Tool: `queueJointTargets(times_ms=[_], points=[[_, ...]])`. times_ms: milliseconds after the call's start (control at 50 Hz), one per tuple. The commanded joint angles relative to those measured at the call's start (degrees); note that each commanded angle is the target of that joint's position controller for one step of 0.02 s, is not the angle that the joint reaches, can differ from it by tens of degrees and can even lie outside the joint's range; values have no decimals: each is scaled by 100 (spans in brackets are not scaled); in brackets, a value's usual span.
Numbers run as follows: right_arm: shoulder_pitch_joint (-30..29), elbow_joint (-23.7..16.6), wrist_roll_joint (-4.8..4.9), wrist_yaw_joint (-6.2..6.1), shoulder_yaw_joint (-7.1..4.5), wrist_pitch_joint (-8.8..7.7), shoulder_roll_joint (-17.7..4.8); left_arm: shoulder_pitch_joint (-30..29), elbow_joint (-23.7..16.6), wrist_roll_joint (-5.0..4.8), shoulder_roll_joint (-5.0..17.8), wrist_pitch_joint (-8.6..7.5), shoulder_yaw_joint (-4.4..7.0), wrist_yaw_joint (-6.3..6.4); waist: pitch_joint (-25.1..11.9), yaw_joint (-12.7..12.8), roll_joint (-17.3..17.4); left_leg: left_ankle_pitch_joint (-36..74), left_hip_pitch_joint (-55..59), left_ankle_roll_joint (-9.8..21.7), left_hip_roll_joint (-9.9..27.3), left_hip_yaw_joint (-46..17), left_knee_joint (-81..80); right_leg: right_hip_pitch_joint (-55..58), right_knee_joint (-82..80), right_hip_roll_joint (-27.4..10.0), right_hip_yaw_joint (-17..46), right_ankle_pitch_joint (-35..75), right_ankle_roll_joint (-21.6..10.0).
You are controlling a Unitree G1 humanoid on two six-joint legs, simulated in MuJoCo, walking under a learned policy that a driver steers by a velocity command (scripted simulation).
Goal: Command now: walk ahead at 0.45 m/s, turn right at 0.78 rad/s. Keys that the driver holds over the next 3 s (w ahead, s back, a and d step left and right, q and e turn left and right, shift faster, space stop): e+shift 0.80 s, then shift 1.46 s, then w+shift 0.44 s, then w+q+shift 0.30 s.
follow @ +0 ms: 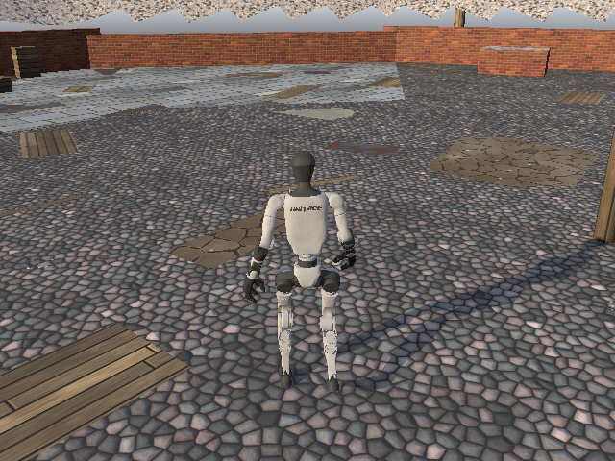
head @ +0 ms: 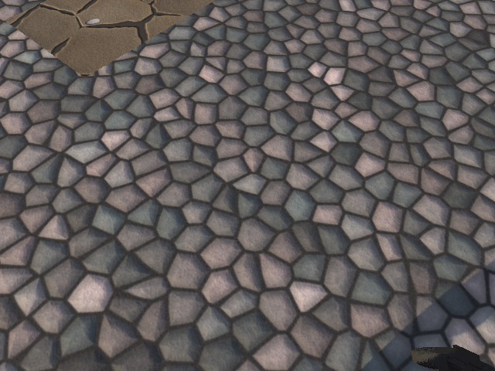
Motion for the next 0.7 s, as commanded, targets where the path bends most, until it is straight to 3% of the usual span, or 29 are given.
queueJointTargets(times_ms=[20,60,80,100,120,140,200,240,260,280,300,320,340,360,380,400,420,440,460,500,580,660,700], points=[[1208,115,107,-114,-242,-24,-620,47,-567,118,96,202,69,-127,-767,-421,1266,4300,2302,781,1725,-1165,-1054,-1790,255,-439,74,147,161],[1080,140,234,-77,-265,-63,-542,-173,-681,175,1,355,52,-168,-549,-265,1068,4074,1880,804,1731,-767,-1317,-1820,-113,-505,33,284,221],[862,109,233,-89,-290,-58,-578,-401,-804,204,-20,387,48,-201,-492,-171,896,3656,1719,759,1670,-523,-1493,-1828,-481,-537,-55,571,237],[642,110,257,-114,-306,-60,-621,-665,-989,238,-50,376,9,-256,-348,-95,899,3614,1474,667,1520,-145,-1587,-1673,-1202,-560,-158,1066,206],[521,163,268,-145,-316,-61,-621,-765,-993,212,-116,382,-30,-322,-447,-50,822,3492,1150,526,1139,403,-1624,-1056,-1720,-414,-410,1822,157],[369,126,247,-102,-350,-98,-739,-674,-1078,176,-184,366,-72,-378,-399,93,1110,3330,875,429,1179,672,-1504,-557,-2516,-467,-429,2322,92],[559,182,395,-64,-499,-49,-922,-654,-976,227,124,404,4,-422,-506,53,686,3220,1195,196,1172,925,-807,114,-3127,-56,-931,2609,-126],[764,180,468,-56,-586,63,-1129,-185,-927,306,364,366,112,-373,-825,265,538,3662,1350,122,1238,941,570,794,-3366,236,-979,2294,-437],[727,117,478,-32,-594,146,-1140,425,-771,354,537,310,205,-295,-1092,573,294,2887,1013,-27,1127,929,1831,1545,-3734,325,-790,2323,-650],[1123,146,325,31,-521,224,-805,209,-757,295,898,262,291,-154,-847,292,-665,-1446,53,-237,459,978,3245,2022,-4050,-265,102,4475,-829],[1836,-37,198,28,-490,388,-661,-29,-1062,154,1594,320,412,-133,-1160,-220,-1117,-3736,-1000,-554,-345,459,5221,2552,-3593,-1704,2530,8399,-1692],[2033,-162,53,-55,-456,508,-766,-2,-1301,-53,1779,337,513,-172,-2339,-79,-722,-3289,-1317,-620,-309,-669,5476,3115,-4318,-2170,3539,7343,-2303],[1766,-186,67,-128,-408,551,-828,-475,-1446,15,1561,410,486,-106,-2109,-104,-526,-2856,-1519,-549,-225,-892,5224,2640,-4941,-2135,3810,4272,-2317],[1199,-223,44,-163,-442,564,-990,-803,-1448,61,1099,459,368,-71,-1280,-161,-39,-2351,-1484,-484,-42,-978,4554,1782,-5232,-1655,3327,2721,-1939],[964,-266,32,-182,-452,579,-975,-979,-1358,69,864,470,283,-55,-812,-338,-74,-2101,-1249,-437,-2,-979,3906,1183,-5336,-1241,2956,2433,-1600],[1046,-186,21,-187,-461,650,-980,-1073,-1329,56,734,477,250,-60,-613,-452,-6,-1873,-858,-411,19,-921,3459,708,-5412,-992,2547,2421,-1320],[1079,-167,35,-186,-447,732,-933,-1027,-1304,80,761,463,259,-71,-649,-462,-85,-1836,-518,-415,-80,-859,3156,432,-5338,-885,2451,2803,-1267],[1040,-135,40,-183,-427,760,-856,-921,-1237,96,770,438,270,-100,-680,-444,72,-1798,-370,-407,-145,-844,2976,404,-5189,-739,2314,3454,-1191],[1039,-148,90,-180,-387,773,-722,-930,-1219,118,879,432,310,-116,-885,-466,96,-1766,-322,-423,-222,-892,2688,513,-5124,-719,2331,3367,-1193],[798,-208,134,-167,-365,759,-663,-932,-1224,145,966,458,362,-126,-972,-370,72,-1550,-305,-401,-331,-978,2249,524,-5195,-622,2547,2620,-1091],[340,-318,161,-154,-367,751,-681,-937,-1240,159,980,541,410,-164,-726,-214,-247,-1225,-282,-310,-552,-1109,1568,365,-5468,-481,3112,715,-883],[299,-286,239,-182,-375,655,-726,-995,-1235,180,970,564,431,-209,-608,-170,-588,-1275,325,-159,-847,-1127,603,262,-5404,-327,3479,598,-676],[615,-196,264,-254,-400,599,-782,-1161,-1249,135,920,546,416,-222,-579,-349,-744,-1164,1144,-45,-947,-1108,-379,-86,-5357,-167,3605,544,-398]])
